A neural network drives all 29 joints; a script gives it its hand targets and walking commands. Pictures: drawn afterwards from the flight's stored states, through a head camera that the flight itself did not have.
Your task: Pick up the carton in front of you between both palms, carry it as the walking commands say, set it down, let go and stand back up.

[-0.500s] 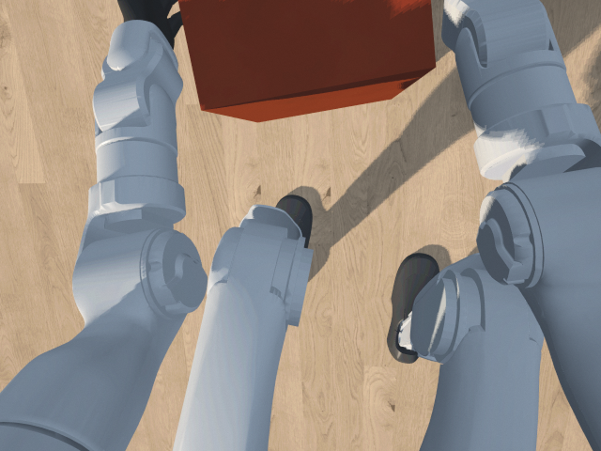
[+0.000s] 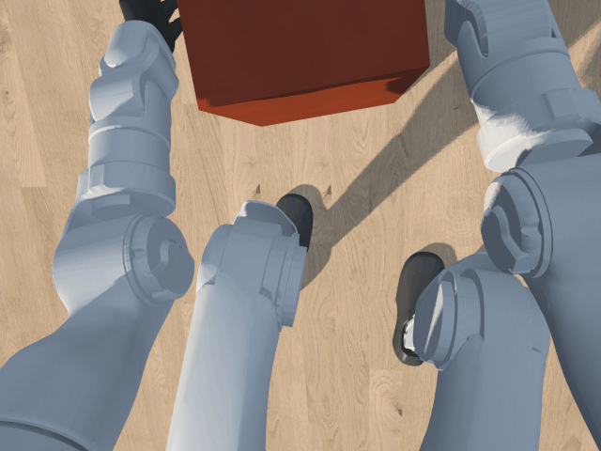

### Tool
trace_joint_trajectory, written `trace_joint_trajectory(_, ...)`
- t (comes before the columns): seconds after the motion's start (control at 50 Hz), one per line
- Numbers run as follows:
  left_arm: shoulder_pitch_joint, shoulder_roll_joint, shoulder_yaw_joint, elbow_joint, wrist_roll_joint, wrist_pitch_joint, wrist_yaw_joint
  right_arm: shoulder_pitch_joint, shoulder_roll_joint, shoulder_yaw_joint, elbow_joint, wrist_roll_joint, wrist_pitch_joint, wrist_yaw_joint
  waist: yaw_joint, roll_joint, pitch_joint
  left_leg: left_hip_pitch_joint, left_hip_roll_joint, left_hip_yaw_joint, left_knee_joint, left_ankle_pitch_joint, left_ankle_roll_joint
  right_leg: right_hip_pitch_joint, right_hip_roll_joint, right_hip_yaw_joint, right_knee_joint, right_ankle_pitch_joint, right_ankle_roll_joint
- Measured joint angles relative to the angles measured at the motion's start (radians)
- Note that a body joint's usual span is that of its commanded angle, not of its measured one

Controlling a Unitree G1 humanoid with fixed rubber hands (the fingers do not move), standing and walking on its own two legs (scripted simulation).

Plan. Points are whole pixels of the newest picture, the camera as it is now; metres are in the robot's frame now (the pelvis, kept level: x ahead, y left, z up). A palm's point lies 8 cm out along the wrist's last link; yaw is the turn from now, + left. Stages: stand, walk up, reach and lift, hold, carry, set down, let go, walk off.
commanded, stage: set down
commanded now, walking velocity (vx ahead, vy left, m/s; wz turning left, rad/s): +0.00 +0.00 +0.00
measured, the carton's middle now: (307, 18) +0.52 +0.14 -0.25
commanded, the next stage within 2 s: let go in 1.84 s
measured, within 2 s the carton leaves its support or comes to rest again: rests again in 0.20 s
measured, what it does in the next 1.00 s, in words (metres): stands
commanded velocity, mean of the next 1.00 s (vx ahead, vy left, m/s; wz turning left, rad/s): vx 0.00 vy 0.00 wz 0.00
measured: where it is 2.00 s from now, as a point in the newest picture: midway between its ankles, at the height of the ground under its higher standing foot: (347, 296)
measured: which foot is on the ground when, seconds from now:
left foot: down 0.00-1.00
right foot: down 0.00-1.00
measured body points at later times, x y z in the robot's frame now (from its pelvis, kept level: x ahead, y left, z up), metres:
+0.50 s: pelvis +0.00 +0.00 +0.00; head +0.38 +0.00 +0.23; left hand +0.49 +0.30 -0.17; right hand +0.59 +0.00 -0.19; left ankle +0.14 +0.14 -0.35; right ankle +0.09 -0.11 -0.35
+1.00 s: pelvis +0.00 +0.01 +0.01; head +0.37 +0.04 +0.26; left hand +0.49 +0.32 -0.14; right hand +0.62 -0.03 -0.13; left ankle +0.14 +0.14 -0.35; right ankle +0.09 -0.11 -0.35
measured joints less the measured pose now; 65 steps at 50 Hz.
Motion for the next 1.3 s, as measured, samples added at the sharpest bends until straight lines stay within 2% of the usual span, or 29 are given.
trace_joint_trajectory(0.32, -0.014, 0.047, 0.075, 0.053, 0.033, -0.024, -0.028, -0.018, 0.046, -0.058, -0.02, -0.069, -0.018, 0.056, -0.026, 0.011, 0.031, 0.008, -0.002, 0.0, 0.007, -0.007, -0.011, 0.001, -0.001, -0.001, 0.016, -0.008, -0.013)
trace_joint_trajectory(0.48, -0.024, 0.041, 0.091, 0.077, 0.032, -0.045, -0.045, -0.007, 0.029, -0.043, -0.036, -0.073, -0.034, 0.069, -0.021, 0.031, 0.048, 0.015, -0.007, 0.007, 0.017, -0.01, -0.007, 0.012, -0.005, 0.006, 0.03, -0.017, -0.006)
trace_joint_trajectory(0.54, -0.039, 0.035, 0.084, 0.113, 0.021, -0.082, -0.036, -0.008, 0.002, 0.005, -0.035, -0.045, -0.043, 0.063, -0.013, 0.038, 0.071, 0.026, -0.007, 0.01, 0.021, -0.009, -0.007, 0.021, -0.005, 0.01, 0.035, -0.017, -0.001)
trace_joint_trajectory(0.58, -0.05, 0.039, 0.059, 0.155, -0.003, -0.12, -0.011, -0.01, -0.026, 0.054, -0.03, -0.011, -0.054, 0.042, -0.01, 0.042, 0.091, 0.034, -0.006, 0.013, 0.023, -0.009, -0.006, 0.03, -0.004, 0.013, 0.037, -0.018, 0.004)
trace_joint_trajectory(0.66, -0.06, 0.062, 0.005, 0.224, -0.086, -0.18, 0.048, -0.023, -0.106, 0.156, -0.006, 0.092, -0.068, 0.012, -0.016, 0.051, 0.129, 0.048, -0.005, 0.02, 0.024, -0.009, 0.003, 0.048, -0.004, 0.021, 0.036, -0.02, 0.014)
trace_joint_trajectory(0.74, -0.051, 0.08, -0.043, 0.243, -0.154, -0.209, 0.074, -0.031, -0.178, 0.24, -0.006, 0.191, -0.076, 0.02, -0.023, 0.051, 0.138, 0.049, -0.002, 0.028, 0.025, -0.011, 0.017, 0.053, -0.003, 0.029, 0.034, -0.024, 0.026)
trace_joint_trajectory(0.8, -0.035, 0.084, -0.068, 0.214, -0.186, -0.214, 0.083, -0.035, -0.201, 0.272, -0.025, 0.235, -0.076, 0.029, -0.025, 0.045, 0.124, 0.041, 0.0, 0.032, 0.026, -0.012, 0.025, 0.049, -0.001, 0.034, 0.031, -0.024, 0.033)
trace_joint_trajectory(0.88, -0.009, 0.075, -0.096, 0.141, -0.212, -0.2, 0.096, -0.033, -0.201, 0.267, -0.065, 0.245, -0.064, 0.029, -0.024, 0.039, 0.092, 0.033, -0.004, 0.035, 0.018, -0.006, 0.031, 0.046, -0.007, 0.037, 0.022, -0.023, 0.039)
trace_joint_trajectory(1.04, 0.068, 0.039, -0.155, -0.057, -0.237, -0.115, 0.13, 0.027, -0.184, 0.175, -0.13, 0.192, -0.007, 0.01, -0.006, 0.012, -0.01, 0.065, -0.036, 0.018, -0.061, 0.015, 0.028, 0.096, -0.043, 0.018, -0.059, -0.02, 0.027)
trace_joint_trajectory(1.2, 0.102, 0.007, -0.159, -0.087, -0.197, -0.057, 0.135, 0.043, -0.172, 0.066, -0.043, 0.133, 0.014, 0.037, 0.005, -0.015, -0.142, 0.118, -0.051, 0.003, -0.196, 0.036, 0.027, 0.156, -0.062, 0.002, -0.206, 0.006, 0.019)
trace_joint_trajectory(1.3, 0.135, -0.011, -0.144, -0.118, -0.175, -0.041, 0.13, 0.07, -0.173, 0.045, -0.051, 0.114, 0.015, 0.055, 0.005, -0.014, -0.21, 0.144, -0.049, 0.0, -0.265, 0.044, 0.031, 0.181, -0.063, 0.0, -0.284, 0.021, 0.021)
